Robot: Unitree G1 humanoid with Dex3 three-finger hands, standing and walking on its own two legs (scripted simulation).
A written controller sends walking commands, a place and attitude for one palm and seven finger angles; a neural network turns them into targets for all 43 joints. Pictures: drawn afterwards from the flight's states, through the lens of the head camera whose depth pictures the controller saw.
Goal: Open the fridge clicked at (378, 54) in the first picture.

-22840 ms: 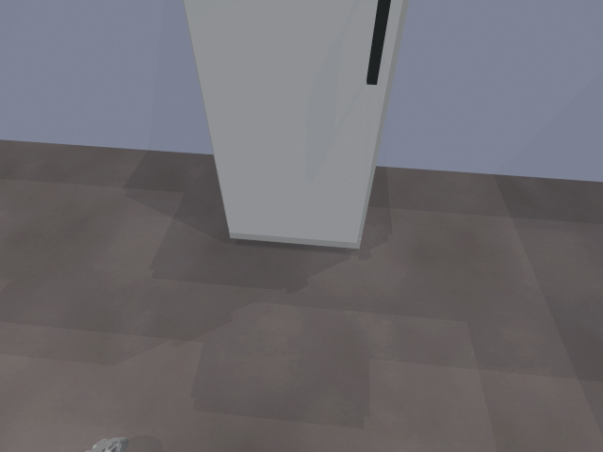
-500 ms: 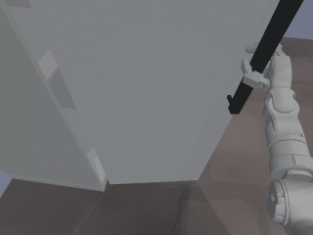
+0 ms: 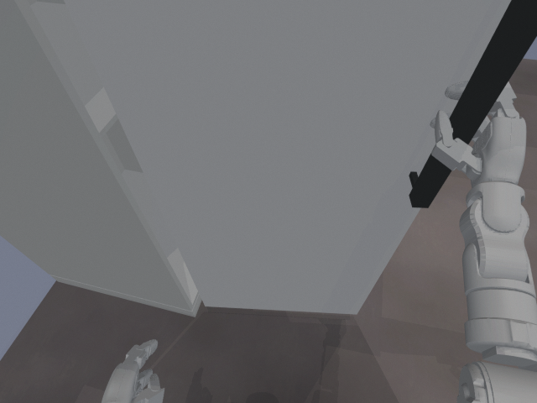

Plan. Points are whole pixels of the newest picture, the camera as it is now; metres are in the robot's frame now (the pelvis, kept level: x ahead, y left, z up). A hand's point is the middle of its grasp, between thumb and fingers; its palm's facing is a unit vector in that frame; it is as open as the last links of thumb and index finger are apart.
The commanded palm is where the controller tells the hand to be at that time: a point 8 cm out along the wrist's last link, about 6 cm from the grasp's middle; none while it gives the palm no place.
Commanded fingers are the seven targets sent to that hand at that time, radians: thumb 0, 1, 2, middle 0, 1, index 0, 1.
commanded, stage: stop walking and hold the door back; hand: right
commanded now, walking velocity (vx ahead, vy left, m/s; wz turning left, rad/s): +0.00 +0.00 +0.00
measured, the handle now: (458, 111) +0.46 -0.20 +0.21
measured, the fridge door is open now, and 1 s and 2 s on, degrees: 79 78 78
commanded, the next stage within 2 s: loosen the grip on the handle in 0.06 s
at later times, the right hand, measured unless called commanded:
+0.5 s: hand (447, 138) +0.42 -0.18 +0.19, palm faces +0.20 +0.97 -0.14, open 11.5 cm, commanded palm +0.38 -0.22 +0.18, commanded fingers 0.00 0.55 -0.20 0.34 1.27 0.34 1.27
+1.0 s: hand (455, 140) +0.43 -0.19 +0.19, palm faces +0.22 +0.97 -0.13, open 14.6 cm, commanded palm +0.39 -0.25 +0.18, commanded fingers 0.00 0.55 -0.20 0.25 1.15 0.25 1.15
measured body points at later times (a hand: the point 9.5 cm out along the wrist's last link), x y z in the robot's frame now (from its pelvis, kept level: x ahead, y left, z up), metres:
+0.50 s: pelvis -0.01 +0.02 +0.00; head +0.01 +0.01 +0.45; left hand +0.07 +0.29 -0.10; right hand +0.40 -0.23 +0.20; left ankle +0.01 +0.13 -0.73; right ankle +0.03 -0.11 -0.73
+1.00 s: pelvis +0.02 +0.02 +0.00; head +0.04 +0.02 +0.45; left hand +0.13 +0.27 -0.11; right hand +0.41 -0.25 +0.19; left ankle +0.01 +0.13 -0.73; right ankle +0.03 -0.11 -0.73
